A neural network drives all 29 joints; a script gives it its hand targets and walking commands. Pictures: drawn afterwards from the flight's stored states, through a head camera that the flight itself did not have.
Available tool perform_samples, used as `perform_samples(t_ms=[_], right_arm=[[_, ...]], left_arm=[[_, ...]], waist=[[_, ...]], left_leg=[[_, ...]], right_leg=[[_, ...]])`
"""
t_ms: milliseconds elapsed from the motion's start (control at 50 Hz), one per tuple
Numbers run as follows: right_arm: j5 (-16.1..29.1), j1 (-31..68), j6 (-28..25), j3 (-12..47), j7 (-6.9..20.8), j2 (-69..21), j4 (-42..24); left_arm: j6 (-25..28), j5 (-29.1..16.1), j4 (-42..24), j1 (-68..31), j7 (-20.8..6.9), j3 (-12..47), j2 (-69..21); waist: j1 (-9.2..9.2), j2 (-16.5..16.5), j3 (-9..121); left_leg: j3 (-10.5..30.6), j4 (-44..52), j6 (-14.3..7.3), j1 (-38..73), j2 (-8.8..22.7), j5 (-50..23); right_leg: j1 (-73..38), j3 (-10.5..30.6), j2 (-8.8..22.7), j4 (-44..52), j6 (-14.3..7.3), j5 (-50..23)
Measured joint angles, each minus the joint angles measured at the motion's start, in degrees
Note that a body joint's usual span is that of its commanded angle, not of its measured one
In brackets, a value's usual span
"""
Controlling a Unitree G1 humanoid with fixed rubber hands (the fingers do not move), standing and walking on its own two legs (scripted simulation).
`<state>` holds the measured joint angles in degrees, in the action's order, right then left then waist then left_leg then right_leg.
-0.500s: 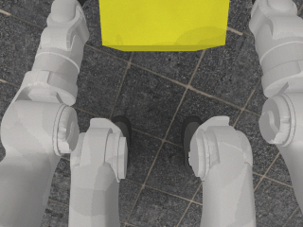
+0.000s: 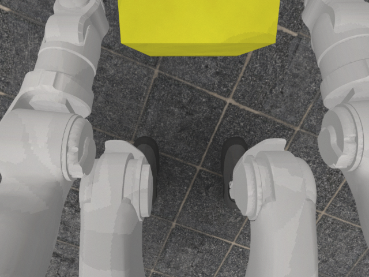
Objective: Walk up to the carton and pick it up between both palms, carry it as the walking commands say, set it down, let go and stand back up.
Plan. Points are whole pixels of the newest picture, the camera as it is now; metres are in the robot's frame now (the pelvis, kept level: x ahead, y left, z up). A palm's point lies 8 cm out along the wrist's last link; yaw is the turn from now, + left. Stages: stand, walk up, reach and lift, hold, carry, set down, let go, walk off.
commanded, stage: reach and lift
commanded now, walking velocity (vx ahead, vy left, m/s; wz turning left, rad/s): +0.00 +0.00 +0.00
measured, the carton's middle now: out of the picture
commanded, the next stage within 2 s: none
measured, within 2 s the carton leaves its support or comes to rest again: leaves its support in 1.06 s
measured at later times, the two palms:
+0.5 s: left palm out of the picture +0.56 +0.13 -0.18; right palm out of the picture +0.57 -0.17 -0.17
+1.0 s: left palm out of the picture +0.55 +0.13 -0.17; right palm out of the picture +0.56 -0.17 -0.17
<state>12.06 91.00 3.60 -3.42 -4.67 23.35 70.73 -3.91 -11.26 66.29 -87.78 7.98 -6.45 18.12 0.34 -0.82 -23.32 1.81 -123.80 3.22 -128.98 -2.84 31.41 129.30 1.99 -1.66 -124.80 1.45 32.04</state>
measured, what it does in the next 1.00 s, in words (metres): stands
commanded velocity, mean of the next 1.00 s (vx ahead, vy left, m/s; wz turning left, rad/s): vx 0.00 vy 0.00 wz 0.00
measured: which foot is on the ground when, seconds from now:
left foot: down 0.00-1.00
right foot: down 0.00-1.00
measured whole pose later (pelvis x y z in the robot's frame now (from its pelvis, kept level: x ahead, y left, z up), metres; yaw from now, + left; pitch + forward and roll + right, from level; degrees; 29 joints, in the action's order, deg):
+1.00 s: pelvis +0.01 +0.00 -0.01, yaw +0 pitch +37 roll +1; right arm 0.3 82.9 12.2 -13.3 -5.5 16.3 56.8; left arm -11.0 -4.4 57.1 -81.7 8.8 -13.9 11.5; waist 0.4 -1.5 -20.1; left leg 2.2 -126.2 4.2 -128.9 -4.8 34.3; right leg 129.2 2.9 -2.9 -127.4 2.2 35.0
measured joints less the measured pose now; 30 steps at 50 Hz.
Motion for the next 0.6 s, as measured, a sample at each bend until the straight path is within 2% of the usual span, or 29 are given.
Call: perform_samples(t_ms=[220,380,520,600], right_arm=[[-2.4,0.8,-1.0,-1.3,-0.7,-2.9,-0.1],[-6.6,0.3,-0.2,-3.8,-1.2,-3.9,-1.1],[-11.5,-1.7,3.8,-8.9,1.0,-4.9,-5.1],[-12.8,-3.9,5.4,-11.4,2.3,-5.7,-8.1]], left_arm=[[0.9,2.2,-0.2,-0.5,1.0,-1.2,-2.2],[0.6,4.5,-0.6,0.1,1.2,-3.6,-3.1],[-3.0,9.3,-4.4,1.8,-0.5,-9.9,-5.7],[-4.9,10.8,-6.4,3.1,-1.9,-11.3,-6.2]], waist=[[-0.13,0.0,0.7],[0.16,-0.6,0.6],[0.09,-0.2,0.3],[0.07,-0.1,1.1]], left_leg=[[-0.2,0.5,-0.1,-0.1,-0.1,0.8],[-0.1,-0.1,0.0,0.1,-0.7,1.0],[-0.3,-2.1,0.3,0.6,-1.0,2.0],[-0.3,-2.7,0.5,0.4,-1.1,2.6]], right_leg=[[0.2,0.3,-0.1,0.4,0.2,0.8],[-0.2,0.6,-0.2,-0.3,0.5,1.3],[-0.5,1.0,-0.6,-2.5,0.6,2.2],[-0.2,1.0,-0.7,-3.1,0.6,2.7]])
